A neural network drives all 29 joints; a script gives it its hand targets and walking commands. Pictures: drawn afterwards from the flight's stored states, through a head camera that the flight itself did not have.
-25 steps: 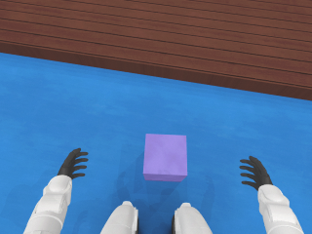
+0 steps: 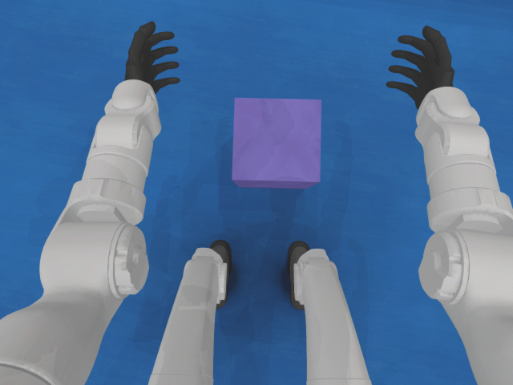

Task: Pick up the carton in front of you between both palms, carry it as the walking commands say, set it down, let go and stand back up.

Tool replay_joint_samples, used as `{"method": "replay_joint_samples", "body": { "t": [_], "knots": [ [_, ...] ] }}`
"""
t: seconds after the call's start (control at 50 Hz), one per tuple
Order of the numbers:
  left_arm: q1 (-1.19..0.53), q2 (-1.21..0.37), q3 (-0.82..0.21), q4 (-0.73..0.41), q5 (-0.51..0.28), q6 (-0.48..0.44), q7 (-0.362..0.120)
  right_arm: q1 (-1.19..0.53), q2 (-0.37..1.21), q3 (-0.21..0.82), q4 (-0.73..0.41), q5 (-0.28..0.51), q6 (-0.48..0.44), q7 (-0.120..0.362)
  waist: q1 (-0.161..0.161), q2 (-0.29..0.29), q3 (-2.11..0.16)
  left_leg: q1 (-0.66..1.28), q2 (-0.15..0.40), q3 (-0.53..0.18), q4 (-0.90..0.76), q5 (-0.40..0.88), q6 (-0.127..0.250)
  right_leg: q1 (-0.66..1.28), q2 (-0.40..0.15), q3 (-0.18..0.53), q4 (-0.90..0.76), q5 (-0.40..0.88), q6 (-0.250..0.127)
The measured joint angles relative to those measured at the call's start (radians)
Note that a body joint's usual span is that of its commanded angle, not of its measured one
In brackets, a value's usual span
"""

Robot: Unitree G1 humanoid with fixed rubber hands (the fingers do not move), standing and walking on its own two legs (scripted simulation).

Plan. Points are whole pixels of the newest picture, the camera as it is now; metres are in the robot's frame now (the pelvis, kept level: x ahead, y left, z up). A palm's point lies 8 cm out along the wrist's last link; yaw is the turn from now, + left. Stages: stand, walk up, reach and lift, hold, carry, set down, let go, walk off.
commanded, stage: reach and lift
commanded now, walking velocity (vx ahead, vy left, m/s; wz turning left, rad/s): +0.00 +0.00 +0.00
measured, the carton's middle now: (274, 149) +0.50 -0.03 -0.52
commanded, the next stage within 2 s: none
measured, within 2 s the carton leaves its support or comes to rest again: leaves its support in 1.76 s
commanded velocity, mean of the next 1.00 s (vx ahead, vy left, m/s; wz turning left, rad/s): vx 0.00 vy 0.00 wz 0.00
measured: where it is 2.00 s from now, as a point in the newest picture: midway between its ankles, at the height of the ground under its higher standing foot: (258, 286)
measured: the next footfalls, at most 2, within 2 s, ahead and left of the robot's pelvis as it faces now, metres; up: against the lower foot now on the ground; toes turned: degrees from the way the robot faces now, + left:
none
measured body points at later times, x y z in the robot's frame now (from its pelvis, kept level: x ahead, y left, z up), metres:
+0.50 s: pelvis +0.02 +0.01 -0.14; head +0.36 +0.00 +0.15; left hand +0.52 +0.17 -0.31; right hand +0.51 -0.23 -0.30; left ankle +0.10 +0.14 -0.61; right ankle +0.10 -0.12 -0.61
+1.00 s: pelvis -0.02 +0.00 -0.27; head +0.35 -0.01 -0.03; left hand +0.52 +0.16 -0.46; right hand +0.52 -0.21 -0.46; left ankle +0.10 +0.14 -0.61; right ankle +0.10 -0.12 -0.61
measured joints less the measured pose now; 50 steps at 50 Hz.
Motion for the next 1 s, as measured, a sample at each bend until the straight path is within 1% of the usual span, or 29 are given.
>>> {"method": "replay_joint_samples", "body": {
  "t": [0.08,0.16,0.22,0.28,0.34,0.42,0.52,0.6,0.66,0.72,0.86,0.92,1.0],
  "knots": [
    [-0.048,-0.019,0.044,0.008,0.047,-0.03,-0.004,-0.05,0.02,-0.041,0.006,-0.045,-0.025,0.002,-0.001,0.0,-0.02,-0.065,-0.002,0.0,0.0,0.001,-0.001,-0.067,0.002,0.004,0.002,0.002,0.0],
    [-0.029,-0.043,0.082,0.007,0.09,-0.077,-0.013,-0.03,0.053,-0.087,-0.004,-0.085,-0.066,0.002,-0.004,-0.003,-0.058,-0.128,-0.003,-0.002,0.011,-0.012,-0.003,-0.131,0.005,0.006,0.015,-0.011,0.0],
    [0.005,-0.058,0.096,0.006,0.107,-0.11,-0.015,0.005,0.075,-0.11,-0.01,-0.1,-0.096,-0.001,-0.004,-0.005,-0.098,-0.194,-0.005,-0.004,0.054,-0.038,-0.004,-0.197,0.007,0.007,0.057,-0.037,-0.001],
    [0.04,-0.064,0.091,0.007,0.105,-0.137,-0.012,0.041,0.087,-0.115,-0.01,-0.097,-0.122,-0.007,-0.005,-0.007,-0.135,-0.279,-0.008,-0.007,0.133,-0.077,-0.006,-0.281,0.009,0.007,0.135,-0.076,0.001],
    [0.064,-0.059,0.065,0.0,0.082,-0.155,-0.005,0.068,0.085,-0.101,-0.014,-0.073,-0.141,-0.015,-0.007,-0.008,-0.154,-0.374,-0.017,-0.012,0.234,-0.12,-0.008,-0.375,0.011,0.01,0.235,-0.119,0.004],
    [0.074,-0.035,-0.001,-0.03,0.02,-0.161,0.012,0.08,0.061,-0.05,-0.037,-0.012,-0.152,-0.03,-0.013,-0.008,-0.134,-0.495,-0.033,-0.021,0.384,-0.17,-0.013,-0.495,0.017,0.019,0.384,-0.169,0.014],
    [0.049,-0.002,-0.078,-0.071,-0.056,-0.146,0.04,0.057,0.007,0.023,-0.06,0.076,-0.145,-0.047,-0.014,-0.006,-0.066,-0.616,-0.046,-0.02,0.573,-0.214,-0.016,-0.613,0.024,0.027,0.569,-0.212,0.026],
    [0.0,0.017,-0.108,-0.075,-0.097,-0.125,0.058,0.007,-0.03,0.061,-0.057,0.121,-0.128,-0.056,-0.011,-0.001,0.001,-0.683,-0.051,-0.017,0.699,-0.227,-0.015,-0.68,0.03,0.031,0.691,-0.221,0.038],
    [-0.057,0.03,-0.116,-0.039,-0.115,-0.112,0.066,-0.052,-0.048,0.077,-0.02,0.138,-0.116,-0.061,-0.009,0.002,0.054,-0.719,-0.054,-0.015,0.771,-0.224,-0.017,-0.715,0.033,0.032,0.761,-0.218,0.042],
    [-0.126,0.043,-0.12,0.023,-0.127,-0.108,0.068,-0.121,-0.059,0.088,0.039,0.145,-0.111,-0.065,-0.009,0.004,0.108,-0.746,-0.057,-0.015,0.825,-0.216,-0.02,-0.742,0.034,0.032,0.815,-0.209,0.044],
    [-0.263,0.073,-0.14,0.171,-0.152,-0.137,0.057,-0.259,-0.072,0.12,0.18,0.154,-0.136,-0.076,-0.011,0.004,0.229,-0.793,-0.061,-0.016,0.923,-0.206,-0.03,-0.792,0.032,0.027,0.916,-0.199,0.04],
    [-0.296,0.08,-0.156,0.197,-0.168,-0.155,0.056,-0.287,-0.081,0.139,0.203,0.168,-0.153,-0.085,-0.013,0.004,0.288,-0.799,-0.067,-0.017,0.96,-0.21,-0.035,-0.797,0.021,0.023,0.957,-0.207,0.034],
    [-0.292,0.088,-0.182,0.186,-0.188,-0.173,0.062,-0.287,-0.082,0.163,0.198,0.196,-0.17,-0.098,-0.009,-0.004,0.339,-0.784,-0.06,-0.021,1.003,-0.235,-0.038,-0.784,0.013,0.011,0.999,-0.23,0.022]
  ]
}}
